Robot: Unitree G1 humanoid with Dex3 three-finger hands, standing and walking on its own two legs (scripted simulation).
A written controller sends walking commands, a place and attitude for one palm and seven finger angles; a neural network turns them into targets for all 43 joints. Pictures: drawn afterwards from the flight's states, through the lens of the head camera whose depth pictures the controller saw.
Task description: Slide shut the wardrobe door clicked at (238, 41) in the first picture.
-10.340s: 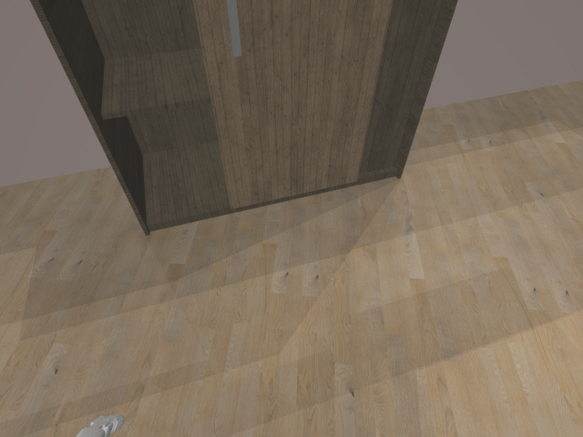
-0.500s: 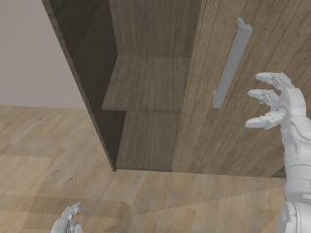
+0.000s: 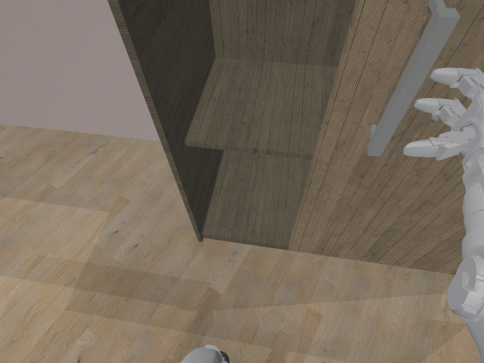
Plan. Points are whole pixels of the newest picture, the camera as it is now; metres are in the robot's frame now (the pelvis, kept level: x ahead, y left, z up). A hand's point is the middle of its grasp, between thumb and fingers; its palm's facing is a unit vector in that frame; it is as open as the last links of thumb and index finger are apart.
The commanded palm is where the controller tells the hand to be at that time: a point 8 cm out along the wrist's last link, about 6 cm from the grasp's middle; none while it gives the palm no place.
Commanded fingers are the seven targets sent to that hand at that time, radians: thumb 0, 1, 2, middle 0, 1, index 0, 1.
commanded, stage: move the hooked fingers beside the handle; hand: right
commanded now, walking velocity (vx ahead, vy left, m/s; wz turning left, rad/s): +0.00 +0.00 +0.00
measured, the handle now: (400, 88) +0.55 -0.16 +0.15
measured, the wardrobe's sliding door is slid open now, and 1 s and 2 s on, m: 0.37 0.37 0.37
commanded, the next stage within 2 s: feel for the door with the fingertips in 0.76 s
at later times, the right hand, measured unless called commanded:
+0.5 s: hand (448, 127) +0.48 -0.23 +0.14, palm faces +0.00 +1.00 +0.01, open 14.0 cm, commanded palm +0.47 -0.27 +0.14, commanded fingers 0.00 0.50 -0.30 0.30 1.20 0.30 1.20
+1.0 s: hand (435, 120) +0.50 -0.21 +0.14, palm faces -0.01 +1.00 +0.00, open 14.0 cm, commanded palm +0.47 -0.25 +0.14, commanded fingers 0.00 0.50 -0.30 0.30 1.20 0.30 1.20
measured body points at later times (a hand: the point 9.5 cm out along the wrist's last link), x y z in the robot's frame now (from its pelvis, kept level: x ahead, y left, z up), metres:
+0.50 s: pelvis +0.00 -0.01 +0.00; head +0.07 -0.02 +0.44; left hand +0.05 +0.26 -0.11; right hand +0.48 -0.28 +0.14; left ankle +0.04 +0.13 -0.72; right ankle -0.02 -0.13 -0.72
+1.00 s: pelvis +0.01 -0.01 +0.00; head +0.09 -0.02 +0.44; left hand +0.03 +0.26 -0.11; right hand +0.49 -0.27 +0.14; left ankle +0.04 +0.13 -0.72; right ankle -0.02 -0.13 -0.72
